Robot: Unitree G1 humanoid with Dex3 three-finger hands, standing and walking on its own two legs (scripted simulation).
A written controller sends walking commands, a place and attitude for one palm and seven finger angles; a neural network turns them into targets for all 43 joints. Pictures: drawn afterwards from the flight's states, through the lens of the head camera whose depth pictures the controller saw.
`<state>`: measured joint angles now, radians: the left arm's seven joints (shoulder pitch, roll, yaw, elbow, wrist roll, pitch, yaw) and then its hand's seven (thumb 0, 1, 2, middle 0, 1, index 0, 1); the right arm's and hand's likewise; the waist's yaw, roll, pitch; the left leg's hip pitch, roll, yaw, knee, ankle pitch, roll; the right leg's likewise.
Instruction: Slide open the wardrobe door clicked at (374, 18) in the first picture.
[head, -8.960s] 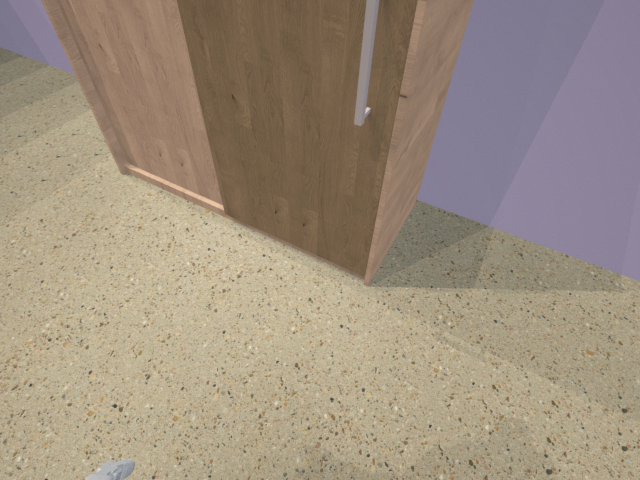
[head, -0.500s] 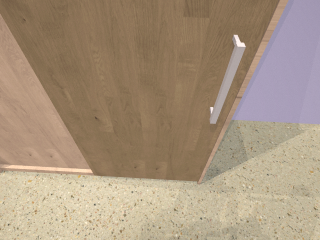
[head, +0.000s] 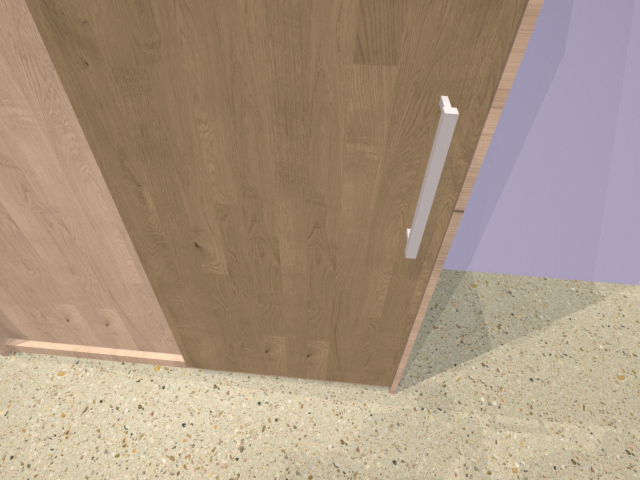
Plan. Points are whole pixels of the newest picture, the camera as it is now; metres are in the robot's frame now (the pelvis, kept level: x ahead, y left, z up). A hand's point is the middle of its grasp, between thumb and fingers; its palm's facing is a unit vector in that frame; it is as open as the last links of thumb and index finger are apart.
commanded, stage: come to a stop and stand still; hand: right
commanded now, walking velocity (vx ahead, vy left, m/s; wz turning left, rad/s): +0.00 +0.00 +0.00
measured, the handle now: (425, 186) +0.56 -0.14 +0.09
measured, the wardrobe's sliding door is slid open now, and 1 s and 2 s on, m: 0.00 0.00 0.00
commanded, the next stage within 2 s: look again from close up in 0.50 s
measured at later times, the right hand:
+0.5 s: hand out of the picture +0.03 -0.20 -0.16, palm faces -0.02 +0.96 -0.29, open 7.4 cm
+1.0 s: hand out of the picture +0.06 -0.18 -0.16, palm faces +0.00 +0.96 -0.27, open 7.4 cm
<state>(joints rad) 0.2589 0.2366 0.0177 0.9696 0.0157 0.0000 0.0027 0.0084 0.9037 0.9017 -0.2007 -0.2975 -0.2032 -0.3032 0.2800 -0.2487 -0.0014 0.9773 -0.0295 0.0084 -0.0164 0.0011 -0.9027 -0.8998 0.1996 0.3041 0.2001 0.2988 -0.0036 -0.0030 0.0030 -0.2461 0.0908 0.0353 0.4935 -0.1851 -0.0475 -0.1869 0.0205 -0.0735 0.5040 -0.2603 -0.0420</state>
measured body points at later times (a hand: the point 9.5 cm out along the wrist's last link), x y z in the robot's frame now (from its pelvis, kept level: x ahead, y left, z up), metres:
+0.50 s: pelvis -0.01 +0.02 +0.00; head +0.00 +0.03 +0.45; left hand +0.02 +0.29 -0.14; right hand +0.03 -0.25 -0.14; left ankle +0.05 +0.16 -0.74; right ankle +0.01 -0.09 -0.74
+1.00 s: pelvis +0.01 +0.03 +0.01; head +0.02 +0.03 +0.46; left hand +0.06 +0.29 -0.14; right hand +0.06 -0.23 -0.14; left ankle +0.05 +0.16 -0.74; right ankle +0.01 -0.09 -0.74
